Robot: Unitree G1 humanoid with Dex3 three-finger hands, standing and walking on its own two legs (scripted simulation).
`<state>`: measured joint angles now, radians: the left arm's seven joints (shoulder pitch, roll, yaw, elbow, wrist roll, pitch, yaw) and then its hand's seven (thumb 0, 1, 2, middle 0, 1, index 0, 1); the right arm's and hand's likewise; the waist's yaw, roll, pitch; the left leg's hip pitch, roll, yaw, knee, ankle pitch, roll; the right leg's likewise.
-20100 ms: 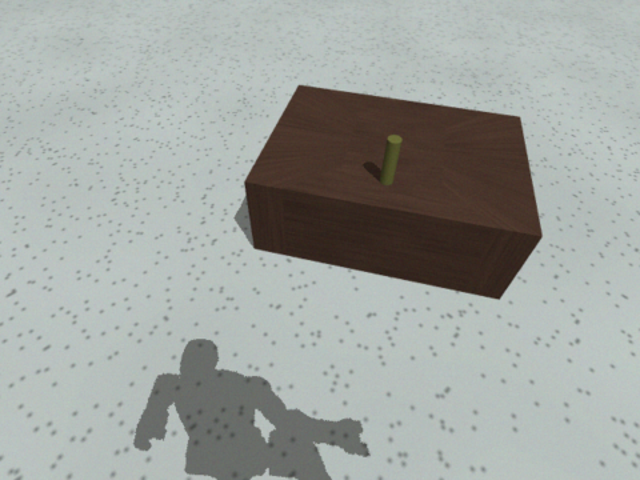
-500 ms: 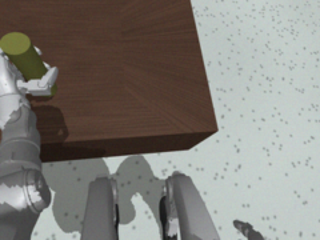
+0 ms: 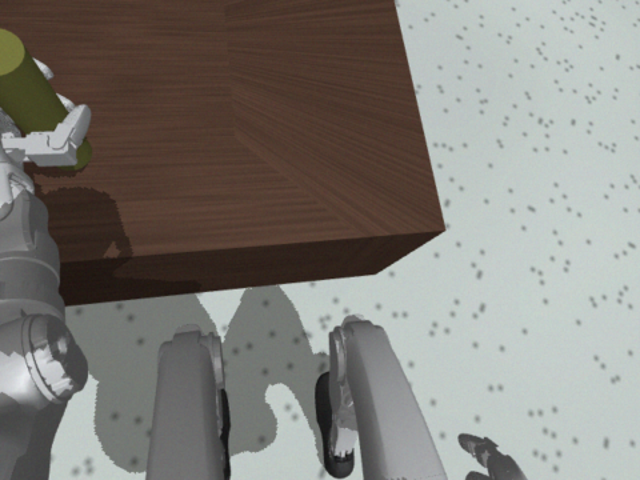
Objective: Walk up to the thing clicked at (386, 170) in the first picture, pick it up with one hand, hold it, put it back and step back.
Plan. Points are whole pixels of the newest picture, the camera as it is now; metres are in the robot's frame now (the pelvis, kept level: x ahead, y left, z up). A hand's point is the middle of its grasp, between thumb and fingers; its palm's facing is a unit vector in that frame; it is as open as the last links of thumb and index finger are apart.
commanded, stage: lower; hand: left
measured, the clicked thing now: (39, 112) +0.51 +0.27 +0.01
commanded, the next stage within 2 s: loosen in 0.98 s
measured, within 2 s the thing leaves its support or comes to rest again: rests again in 0.90 s
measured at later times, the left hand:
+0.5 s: hand (62, 126) +0.52 +0.27 -0.04, palm faces +0.31 -0.95 -0.01, open 7.6 cm
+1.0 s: hand (70, 133) +0.53 +0.27 -0.06, palm faces +0.31 -0.95 -0.01, open 7.6 cm
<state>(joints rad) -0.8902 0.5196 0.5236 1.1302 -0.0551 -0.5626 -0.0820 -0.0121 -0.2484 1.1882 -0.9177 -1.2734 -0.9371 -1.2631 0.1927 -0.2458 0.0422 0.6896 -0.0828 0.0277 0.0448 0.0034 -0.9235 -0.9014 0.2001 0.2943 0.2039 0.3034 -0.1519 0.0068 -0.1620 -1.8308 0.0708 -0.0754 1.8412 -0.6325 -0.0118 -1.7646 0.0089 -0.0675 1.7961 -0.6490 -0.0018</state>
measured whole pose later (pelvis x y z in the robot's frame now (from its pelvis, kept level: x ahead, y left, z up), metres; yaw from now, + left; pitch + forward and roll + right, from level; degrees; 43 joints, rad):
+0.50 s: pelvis -0.01 +0.00 -0.05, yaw -1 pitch +36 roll -5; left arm -0.94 0.56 0.54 1.12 -0.04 -0.52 -0.09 -0.01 -0.25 1.19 -0.92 -1.27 -0.94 -1.26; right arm 0.20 -0.25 0.05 0.70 -0.08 0.04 0.04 0.00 -0.92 -0.90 0.20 0.29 0.20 0.30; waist -0.17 0.01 -0.14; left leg -1.98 0.06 -0.08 1.99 -0.65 -0.01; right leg -1.91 0.01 -0.07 1.95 -0.67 0.00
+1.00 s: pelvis -0.01 +0.00 -0.07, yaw -1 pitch +36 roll -5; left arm -0.97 0.58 0.55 1.13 -0.04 -0.50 -0.10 -0.01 -0.25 1.18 -0.93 -1.25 -0.95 -1.25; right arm 0.18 -0.26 0.05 0.69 -0.09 0.05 0.04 0.00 -0.91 -0.90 0.20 0.29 0.20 0.30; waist -0.17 0.00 -0.13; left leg -2.04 0.06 -0.09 2.07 -0.67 -0.01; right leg -1.98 0.01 -0.07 2.03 -0.69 0.00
